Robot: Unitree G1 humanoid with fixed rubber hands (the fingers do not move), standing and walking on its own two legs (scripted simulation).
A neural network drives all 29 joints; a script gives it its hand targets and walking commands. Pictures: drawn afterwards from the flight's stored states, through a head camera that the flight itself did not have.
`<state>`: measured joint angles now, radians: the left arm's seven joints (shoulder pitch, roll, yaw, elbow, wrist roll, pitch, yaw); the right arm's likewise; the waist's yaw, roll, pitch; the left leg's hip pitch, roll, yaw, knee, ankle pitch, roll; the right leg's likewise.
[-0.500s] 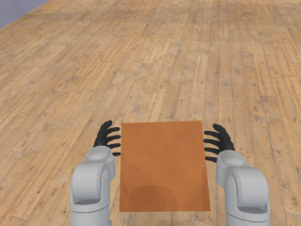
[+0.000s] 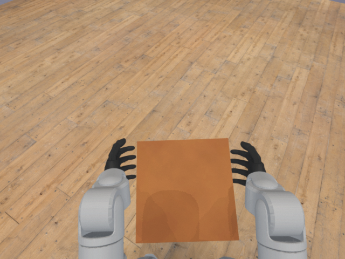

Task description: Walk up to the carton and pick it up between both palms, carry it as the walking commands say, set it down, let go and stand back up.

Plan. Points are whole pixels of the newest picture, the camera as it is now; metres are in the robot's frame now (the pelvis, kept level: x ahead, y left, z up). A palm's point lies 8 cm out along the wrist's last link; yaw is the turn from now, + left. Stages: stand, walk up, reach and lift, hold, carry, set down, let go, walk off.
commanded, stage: carry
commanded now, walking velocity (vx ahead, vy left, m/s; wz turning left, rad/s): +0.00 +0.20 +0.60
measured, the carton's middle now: (183, 187) +0.30 +0.01 -0.03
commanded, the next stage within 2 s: none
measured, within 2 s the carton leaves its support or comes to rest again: neither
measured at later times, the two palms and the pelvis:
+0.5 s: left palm out of the picture +0.20 +0.32 +0.13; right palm (161, 175) +0.27 +0.06 +0.11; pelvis -0.04 +0.12 +0.01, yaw +16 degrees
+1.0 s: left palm out of the picture +0.08 +0.50 +0.12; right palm (39, 214) +0.19 +0.25 +0.11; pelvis -0.12 +0.26 +0.01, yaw +23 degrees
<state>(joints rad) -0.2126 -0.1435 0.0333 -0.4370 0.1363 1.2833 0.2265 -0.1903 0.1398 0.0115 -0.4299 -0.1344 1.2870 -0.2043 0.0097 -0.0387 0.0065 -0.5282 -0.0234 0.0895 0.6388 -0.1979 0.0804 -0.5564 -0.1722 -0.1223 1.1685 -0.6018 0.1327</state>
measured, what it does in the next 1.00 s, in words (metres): steps to the left, turning left: right foot, then left foot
